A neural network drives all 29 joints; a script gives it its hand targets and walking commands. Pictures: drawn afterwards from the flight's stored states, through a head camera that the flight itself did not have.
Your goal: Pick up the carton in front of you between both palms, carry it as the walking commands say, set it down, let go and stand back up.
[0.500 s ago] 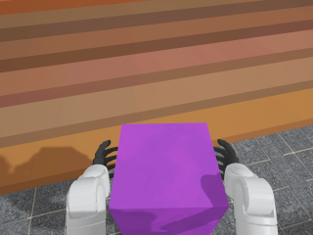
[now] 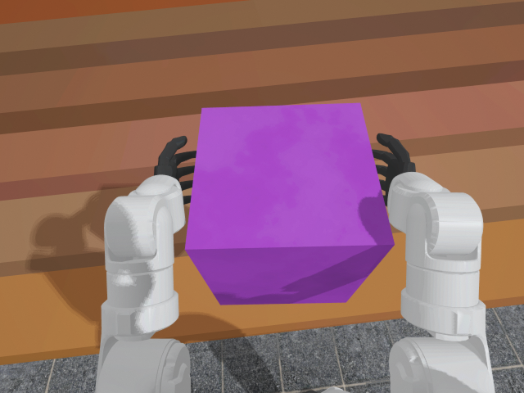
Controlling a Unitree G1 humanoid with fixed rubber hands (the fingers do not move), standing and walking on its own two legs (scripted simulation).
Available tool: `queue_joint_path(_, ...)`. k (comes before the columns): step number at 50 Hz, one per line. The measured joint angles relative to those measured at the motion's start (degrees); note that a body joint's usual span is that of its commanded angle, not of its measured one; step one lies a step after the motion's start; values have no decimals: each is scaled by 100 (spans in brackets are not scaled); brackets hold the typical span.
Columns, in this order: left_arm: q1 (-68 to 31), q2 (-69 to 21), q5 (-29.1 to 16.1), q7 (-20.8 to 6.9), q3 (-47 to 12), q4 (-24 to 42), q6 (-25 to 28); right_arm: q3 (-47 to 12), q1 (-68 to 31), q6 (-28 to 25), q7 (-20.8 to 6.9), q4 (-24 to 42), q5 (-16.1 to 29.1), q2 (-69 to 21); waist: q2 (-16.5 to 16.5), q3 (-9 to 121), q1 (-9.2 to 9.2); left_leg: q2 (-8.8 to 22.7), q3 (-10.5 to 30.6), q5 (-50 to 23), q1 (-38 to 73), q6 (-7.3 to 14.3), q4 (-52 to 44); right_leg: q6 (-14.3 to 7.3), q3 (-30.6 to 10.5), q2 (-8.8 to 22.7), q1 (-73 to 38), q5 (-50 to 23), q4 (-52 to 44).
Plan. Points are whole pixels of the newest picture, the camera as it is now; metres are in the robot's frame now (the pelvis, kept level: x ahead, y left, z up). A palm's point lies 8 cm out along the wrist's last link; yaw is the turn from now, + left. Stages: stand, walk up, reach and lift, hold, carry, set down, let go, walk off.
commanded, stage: carry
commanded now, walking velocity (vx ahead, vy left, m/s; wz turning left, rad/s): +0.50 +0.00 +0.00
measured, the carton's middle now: (281, 216) +0.36 +0.01 +0.07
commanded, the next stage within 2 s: none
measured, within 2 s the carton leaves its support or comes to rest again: neither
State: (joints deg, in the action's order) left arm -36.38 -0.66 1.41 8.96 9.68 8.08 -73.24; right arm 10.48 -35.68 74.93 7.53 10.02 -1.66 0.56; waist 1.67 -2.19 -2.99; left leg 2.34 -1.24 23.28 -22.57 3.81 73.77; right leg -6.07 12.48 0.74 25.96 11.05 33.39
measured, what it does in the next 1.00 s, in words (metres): climbs: left foot, then right foot 0.09 m higher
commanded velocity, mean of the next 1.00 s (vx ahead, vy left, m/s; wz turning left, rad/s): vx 0.50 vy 0.00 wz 0.00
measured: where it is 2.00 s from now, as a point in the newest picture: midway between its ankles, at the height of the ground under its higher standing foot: (271, 54)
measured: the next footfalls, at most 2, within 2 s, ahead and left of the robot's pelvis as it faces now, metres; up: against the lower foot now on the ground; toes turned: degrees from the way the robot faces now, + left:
left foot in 0.24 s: +0.27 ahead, +0.12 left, +0.00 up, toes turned +3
right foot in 0.62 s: +0.56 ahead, -0.06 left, +0.10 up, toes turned -3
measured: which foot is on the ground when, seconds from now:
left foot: up 0.00-0.22, down 0.24-0.64, up 0.66-0.88, down 0.90-1.00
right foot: down 0.00-0.38, up 0.40-0.60, down 0.62-0.92, up 0.94-1.00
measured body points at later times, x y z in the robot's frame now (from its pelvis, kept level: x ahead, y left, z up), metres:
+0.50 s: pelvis +0.35 +0.04 +0.01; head +0.45 +0.04 +0.45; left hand +0.77 +0.16 +0.13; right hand +0.74 -0.14 +0.13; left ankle +0.23 +0.11 -0.72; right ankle +0.25 -0.09 -0.50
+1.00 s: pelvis +0.80 +0.05 +0.17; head +0.90 +0.06 +0.61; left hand +1.22 +0.24 +0.32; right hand +1.22 -0.07 +0.31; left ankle +0.81 +0.13 -0.51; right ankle +0.61 -0.08 -0.34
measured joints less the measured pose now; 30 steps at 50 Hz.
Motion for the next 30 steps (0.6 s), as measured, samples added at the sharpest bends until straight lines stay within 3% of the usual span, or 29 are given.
queue_joint_path(5, -888, 193, -94, 17, 350, -591, -110, 253, -1003, 144, 36, -646, -87, 63, -56, -168, -11, 123, -3, -416, -1365, -25, -571, 21, -113, -60, -577, 139, -602)
queue_joint_path(11, -1473, 161, 64, -20, 643, -1053, -126, 545, -1547, 164, 38, -1073, -177, 76, -94, -45, 35, 172, -246, -839, -1988, -47, -1747, 193, -270, -65, -1241, 662, -861)
queue_joint_path(16, -1381, -35, 275, -63, 657, -1161, -131, 780, -1387, 190, 4, -1097, -251, -27, -329, 269, -11, -38, -440, -213, -1700, 158, -1300, 370, -503, 96, -1770, 1280, -737)
queue_joint_path(17, -1303, -66, 302, -67, 644, -1151, -120, 805, -1329, 172, -11, -1110, -268, -58, -359, 302, -27, -126, -476, -57, -1360, 185, -1680, 410, -561, 148, -1778, 1261, -551)
queue_joint_path(18, -1195, -69, 308, -72, 661, -1095, -128, 786, -1294, 139, -23, -1153, -305, -114, -341, 305, -10, -205, -525, -393, -833, 157, -2514, 463, -587, 194, -1667, 1117, -111)
queue_joint_path(19, -1093, -26, 287, -79, 708, -987, -171, 707, -1309, 98, 2, -1217, -375, -201, -272, 287, 59, -241, -612, -1227, -148, 85, -3588, 471, -599, 230, -1399, 584, 678)
queue_joint_path(20, -1065, 54, 224, -90, 760, -882, -195, 644, -1349, 51, 5, -1220, -439, -279, -228, 254, 175, -276, -626, -1126, 333, 8, -4251, 456, -728, 208, -962, 693, 1826)
queue_joint_path(23, -1110, 213, 71, -123, 883, -633, -121, 445, -1307, -152, 59, -979, -449, -394, -131, -47, 564, -308, -465, -157, 824, -27, -4539, 319, -1353, -326, 755, 2015, 5467)
queue_joint_path(25, -1117, 95, 111, -127, 930, -388, -123, 447, -1066, -181, 122, -554, -335, -437, -133, -250, 816, -313, -272, 8, 1205, -27, -4779, 158, -1381, -508, 1887, 2567, 6809)
queue_joint_path(27, -1072, -109, 226, -132, 893, -99, -99, 527, -822, -208, 153, -128, -184, -436, -141, -426, 998, -259, -92, 78, 1708, -91, -5126, 46, -1127, -457, 2902, 2875, 6981)
queue_joint_path(28, -1024, -218, 308, -141, 853, 32, -72, 580, -713, -230, 155, 34, -108, -429, -157, -478, 1034, -223, -78, 77, 1988, -85, -5350, 26, -932, -373, 3275, 2818, 6531)
queue_joint_path(30, -906, -402, 465, -124, 720, 198, 3, 715, -530, -278, 159, 257, 24, -441, -271, -553, 946, -196, -241, -210, 2403, -52, -5550, -1, -579, -303, 3413, 1926, 4628)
